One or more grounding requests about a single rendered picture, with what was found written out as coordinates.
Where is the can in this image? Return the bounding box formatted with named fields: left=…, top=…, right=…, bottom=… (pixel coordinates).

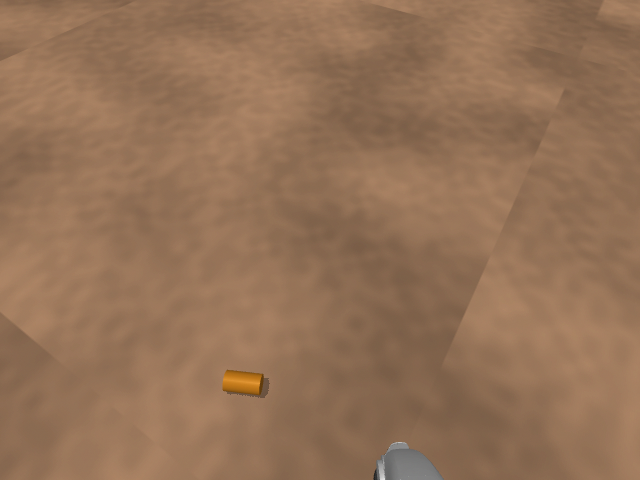
left=222, top=370, right=264, bottom=395

